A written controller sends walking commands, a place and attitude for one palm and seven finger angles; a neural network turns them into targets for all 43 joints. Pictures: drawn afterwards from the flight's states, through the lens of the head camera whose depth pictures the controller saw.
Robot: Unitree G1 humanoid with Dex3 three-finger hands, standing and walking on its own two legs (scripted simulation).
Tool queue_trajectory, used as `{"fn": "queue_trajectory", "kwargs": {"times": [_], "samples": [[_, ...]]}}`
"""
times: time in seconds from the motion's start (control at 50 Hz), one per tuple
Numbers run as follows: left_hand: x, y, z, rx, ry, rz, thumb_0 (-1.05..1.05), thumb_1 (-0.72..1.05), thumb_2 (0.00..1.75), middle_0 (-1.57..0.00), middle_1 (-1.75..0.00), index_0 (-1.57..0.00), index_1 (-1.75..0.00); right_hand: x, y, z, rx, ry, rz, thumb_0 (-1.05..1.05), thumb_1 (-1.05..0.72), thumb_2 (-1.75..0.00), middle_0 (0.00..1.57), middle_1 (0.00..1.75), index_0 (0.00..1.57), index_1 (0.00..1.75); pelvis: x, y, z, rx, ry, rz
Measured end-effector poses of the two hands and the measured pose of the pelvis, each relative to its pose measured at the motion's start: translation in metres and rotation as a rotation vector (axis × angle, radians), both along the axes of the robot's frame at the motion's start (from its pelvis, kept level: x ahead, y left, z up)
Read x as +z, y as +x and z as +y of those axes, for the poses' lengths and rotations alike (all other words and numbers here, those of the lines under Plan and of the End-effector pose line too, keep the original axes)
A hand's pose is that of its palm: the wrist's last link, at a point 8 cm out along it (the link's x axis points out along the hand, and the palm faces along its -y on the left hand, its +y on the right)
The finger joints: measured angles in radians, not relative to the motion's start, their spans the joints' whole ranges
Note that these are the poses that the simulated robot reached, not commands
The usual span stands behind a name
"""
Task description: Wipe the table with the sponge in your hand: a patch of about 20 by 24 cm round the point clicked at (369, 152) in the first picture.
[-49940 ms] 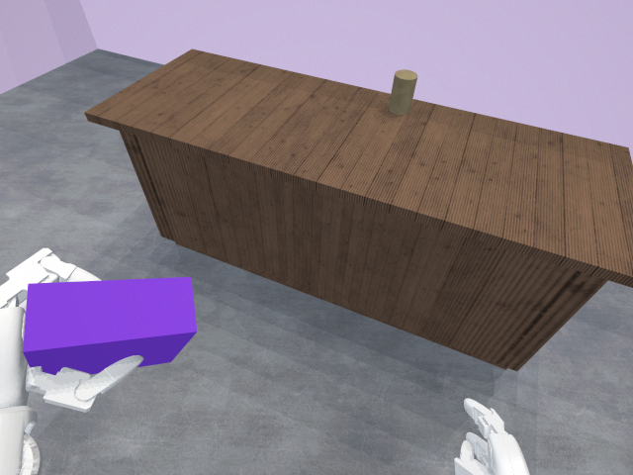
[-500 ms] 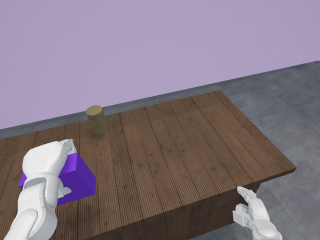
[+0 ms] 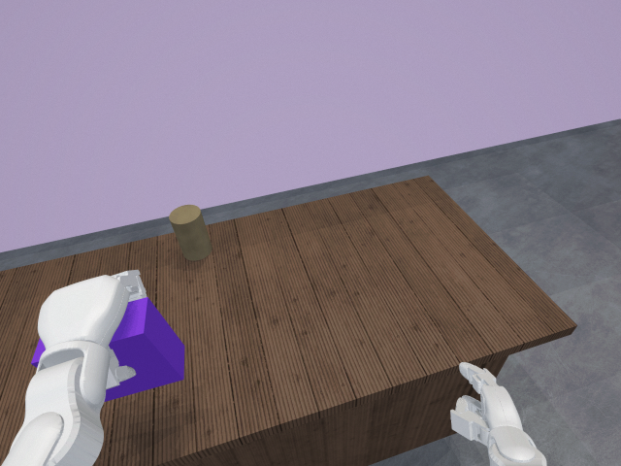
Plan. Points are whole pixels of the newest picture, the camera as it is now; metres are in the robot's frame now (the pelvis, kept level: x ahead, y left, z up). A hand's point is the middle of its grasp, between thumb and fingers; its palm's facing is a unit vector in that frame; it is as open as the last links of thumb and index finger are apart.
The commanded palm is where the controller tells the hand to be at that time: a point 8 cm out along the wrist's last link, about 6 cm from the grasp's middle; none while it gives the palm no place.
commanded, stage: bring the sponge back beside the body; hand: left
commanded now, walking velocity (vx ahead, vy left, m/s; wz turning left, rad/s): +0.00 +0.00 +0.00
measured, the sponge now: (125, 361) +0.21 +0.30 +0.03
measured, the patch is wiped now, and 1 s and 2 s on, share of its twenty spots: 1.00 1.00 1.00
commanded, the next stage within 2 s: step back with the hand held close in 1.28 s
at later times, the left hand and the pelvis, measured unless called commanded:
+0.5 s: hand (95, 349) +0.19 +0.30 +0.10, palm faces +0.09 -0.12 -0.99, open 9.6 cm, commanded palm +0.15 +0.28 +0.17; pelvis -0.01 +0.00 +0.00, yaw +0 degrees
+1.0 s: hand (92, 368) +0.16 +0.28 +0.10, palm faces +0.08 -0.15 -0.99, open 9.6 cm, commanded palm +0.13 +0.28 +0.18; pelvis -0.02 +0.00 +0.00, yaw +0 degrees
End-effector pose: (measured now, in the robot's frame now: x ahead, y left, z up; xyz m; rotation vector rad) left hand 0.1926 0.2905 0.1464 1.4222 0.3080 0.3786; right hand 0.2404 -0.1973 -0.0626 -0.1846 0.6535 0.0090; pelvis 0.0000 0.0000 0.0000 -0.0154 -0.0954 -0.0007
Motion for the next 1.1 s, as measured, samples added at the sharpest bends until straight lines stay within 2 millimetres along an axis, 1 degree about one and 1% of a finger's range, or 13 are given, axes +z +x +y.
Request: {"fn": "queue_trajectory", "kwargs": {"times": [0.1, 0.18, 0.3, 0.46, 0.62, 0.7, 0.78, 0.86, 0.98, 1.04, 1.1], "samples": [[-0.003, -0.003, 0.004, 0.03, -0.016, 0.026, 0.0, -0.49, 1.04, -0.77, -1.38, -0.81, -1.39, 0.002, 0.0, 0.0, 0.004, 0.001, -0.005, 0.02, -0.9, -0.9, 0.2, 0.3, 0.19, 0.3, 0.0, -0.002, 0.0, -0.001, 0.001, 0.001], [-0.004, -0.009, 0.003, 0.02, -0.024, 0.037, 0.0, -0.49, 1.04, -0.77, -1.38, -0.81, -1.39, 0.005, 0.001, 0.0, 0.01, -0.004, -0.02, 0.02, -0.9, -0.9, 0.2, 0.3, 0.19, 0.3, -0.001, -0.003, 0.0, 0.0, 0.0, -0.002], [0.002, -0.019, -0.004, -0.021, -0.014, 0.004, 0.0, -0.49, 1.04, -0.77, -1.38, -0.81, -1.39, 0.008, 0.004, 0.004, 0.023, -0.005, -0.041, 0.02, -0.9, -0.9, 0.2, 0.3, 0.2, 0.3, -0.001, -0.005, 0.001, 0.001, -0.002, -0.011], [0.007, -0.028, 0.003, 0.028, -0.012, -0.014, 0.0, -0.49, 1.04, -0.78, -1.38, -0.81, -1.39, 0.011, 0.003, 0.012, 0.041, 0.01, -0.049, 0.02, -0.9, -0.9, 0.2, 0.3, 0.2, 0.3, -0.001, -0.01, 0.001, 0.003, -0.003, -0.017], [0.007, -0.032, -0.007, -0.015, -0.018, -0.004, 0.0, -0.49, 1.04, -0.78, -1.38, -0.81, -1.39, 0.013, 0.0, 0.016, 0.046, 0.014, -0.068, 0.02, -0.9, -0.9, 0.2, 0.3, 0.2, 0.3, -0.002, -0.016, 0.002, 0.0, -0.002, -0.024], [0.012, -0.036, -0.01, -0.03, -0.006, -0.027, 0.0, -0.49, 1.04, -0.78, -1.38, -0.81, -1.39, 0.013, -0.003, 0.016, 0.047, 0.015, -0.068, 0.02, -0.9, -0.9, 0.2, 0.3, 0.2, 0.3, -0.002, -0.017, 0.001, -0.004, -0.002, -0.027], [0.016, -0.042, -0.005, -0.004, -0.005, -0.05, 0.0, -0.49, 1.04, -0.78, -1.38, -0.81, -1.39, 0.013, -0.006, 0.014, 0.047, 0.017, -0.064, 0.02, -0.9, -0.9, 0.2, 0.3, 0.2, 0.3, -0.002, -0.019, 0.001, -0.005, -0.002, -0.028], [0.015, -0.047, 0.0, 0.028, -0.023, -0.043, -0.01, -0.49, 1.04, -0.78, -1.38, -0.81, -1.39, 0.013, -0.009, 0.012, 0.043, 0.013, -0.064, 0.02, -0.9, -0.9, 0.2, 0.3, 0.2, 0.3, -0.002, -0.021, 0.0, -0.002, -0.003, -0.03], [0.009, -0.052, -0.008, -0.008, -0.044, -0.017, -0.01, -0.49, 1.04, -0.78, -1.38, -0.81, -1.39, 0.014, -0.011, 0.009, 0.034, 0.003, -0.082, 0.02, -0.9, -0.9, 0.2, 0.3, 0.2, 0.3, -0.003, -0.024, 0.001, -0.003, -0.004, -0.035], [0.01, -0.053, -0.011, -0.035, -0.025, -0.022, -0.01, -0.49, 1.04, -0.78, -1.38, -0.81, -1.39, 0.015, -0.012, 0.01, 0.034, -0.001, -0.087, 0.02, -0.9, -0.9, 0.2, 0.3, 0.2, 0.3, -0.003, -0.026, 0.002, -0.004, -0.004, -0.039], [0.014, -0.054, -0.01, -0.04, -0.004, -0.04, -0.01, -0.5, 1.04, -0.78, -1.38, -0.81, -1.39, 0.014, -0.014, 0.011, 0.035, 0.003, -0.085, 0.02, -0.9, -0.9, 0.2, 0.3, 0.2, 0.3, -0.003, -0.026, 0.002, -0.007, -0.004, -0.04]]}}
